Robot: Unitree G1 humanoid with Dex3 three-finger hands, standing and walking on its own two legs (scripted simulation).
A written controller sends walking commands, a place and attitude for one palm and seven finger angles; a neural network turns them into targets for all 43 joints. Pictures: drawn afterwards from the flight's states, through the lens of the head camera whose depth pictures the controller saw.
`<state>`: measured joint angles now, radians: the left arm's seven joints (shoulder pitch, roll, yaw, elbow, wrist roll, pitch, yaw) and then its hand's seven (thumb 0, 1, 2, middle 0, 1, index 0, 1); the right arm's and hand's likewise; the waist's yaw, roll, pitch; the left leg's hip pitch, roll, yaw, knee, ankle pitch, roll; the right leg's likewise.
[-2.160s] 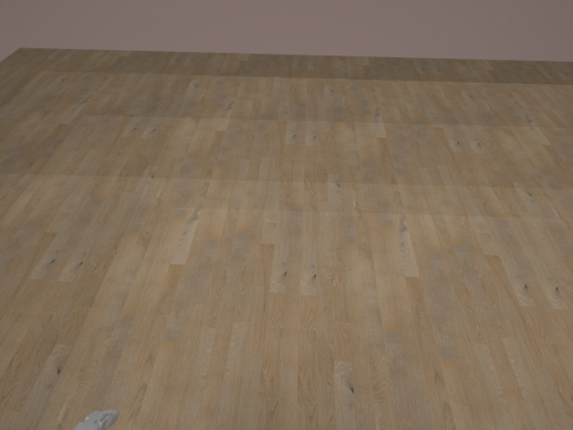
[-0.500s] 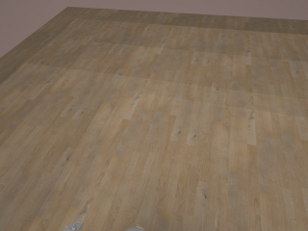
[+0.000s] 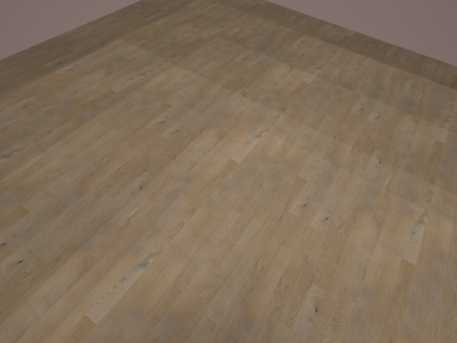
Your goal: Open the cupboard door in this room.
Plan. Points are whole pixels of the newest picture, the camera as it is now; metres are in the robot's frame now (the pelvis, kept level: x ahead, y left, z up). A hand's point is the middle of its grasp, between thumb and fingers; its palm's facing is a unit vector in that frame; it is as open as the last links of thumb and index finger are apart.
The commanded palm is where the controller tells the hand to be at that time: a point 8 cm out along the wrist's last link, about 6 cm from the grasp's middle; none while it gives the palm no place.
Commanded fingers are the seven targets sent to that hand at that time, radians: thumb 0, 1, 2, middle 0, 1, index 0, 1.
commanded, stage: turn or walk to find it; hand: left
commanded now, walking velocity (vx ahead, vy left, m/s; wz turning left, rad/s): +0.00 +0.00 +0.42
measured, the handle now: out of the picture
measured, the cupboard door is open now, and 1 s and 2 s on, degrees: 0 0 0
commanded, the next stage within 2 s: stand and wait in 0.96 s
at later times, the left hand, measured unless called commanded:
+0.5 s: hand out of the picture +0.07 +0.21 -0.13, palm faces +0.17 -0.95 -0.26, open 7.4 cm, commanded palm none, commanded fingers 0.00 0.90 0.90 -0.20 -0.30 -0.20 -0.30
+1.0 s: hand out of the picture -0.14 +0.20 -0.18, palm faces +0.47 -0.86 -0.22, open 7.4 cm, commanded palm none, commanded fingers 0.00 0.90 0.90 -0.20 -0.30 -0.20 -0.30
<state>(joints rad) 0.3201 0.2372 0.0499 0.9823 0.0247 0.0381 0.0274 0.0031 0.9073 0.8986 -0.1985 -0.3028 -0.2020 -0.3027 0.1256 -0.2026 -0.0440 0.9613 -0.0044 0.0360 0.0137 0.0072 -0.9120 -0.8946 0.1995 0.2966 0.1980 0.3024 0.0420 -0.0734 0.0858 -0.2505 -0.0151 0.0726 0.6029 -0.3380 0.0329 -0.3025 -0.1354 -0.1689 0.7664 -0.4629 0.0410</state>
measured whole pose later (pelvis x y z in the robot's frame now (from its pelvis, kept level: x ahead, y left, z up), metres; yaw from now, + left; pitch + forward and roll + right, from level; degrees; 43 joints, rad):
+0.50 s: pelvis -0.03 -0.01 +0.01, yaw +10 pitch +0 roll +0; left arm 0.12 0.20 0.05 0.90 0.01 0.04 0.02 0.00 0.91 0.90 -0.19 -0.30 -0.20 -0.30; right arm 0.29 -0.21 -0.06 0.99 -0.02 0.04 -0.01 0.01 -0.91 -0.89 0.20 0.30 0.20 0.30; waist -0.05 0.02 0.05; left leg -0.27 -0.09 -0.09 0.49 -0.21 0.04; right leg -0.29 -0.02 -0.02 0.66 -0.37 0.07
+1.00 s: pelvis -0.07 +0.01 +0.00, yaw +25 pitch -1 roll +0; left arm 0.28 0.22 0.06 0.97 0.03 0.03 0.02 0.00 0.91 0.90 -0.20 -0.30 -0.20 -0.30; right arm 0.18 -0.23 -0.07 0.97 -0.01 0.04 0.01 0.01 -0.91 -0.89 0.20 0.30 0.20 0.30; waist 0.02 -0.04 0.07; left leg -0.26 0.02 0.06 0.60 -0.31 -0.03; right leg -0.28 -0.16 -0.22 0.66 -0.34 0.04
